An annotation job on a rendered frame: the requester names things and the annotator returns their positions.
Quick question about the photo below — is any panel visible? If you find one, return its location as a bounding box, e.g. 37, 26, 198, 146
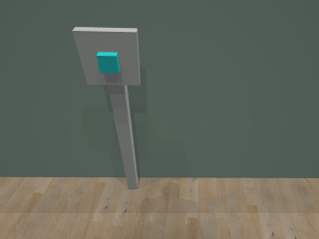
72, 27, 141, 189

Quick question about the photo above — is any button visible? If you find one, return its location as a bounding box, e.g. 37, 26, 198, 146
97, 52, 120, 74

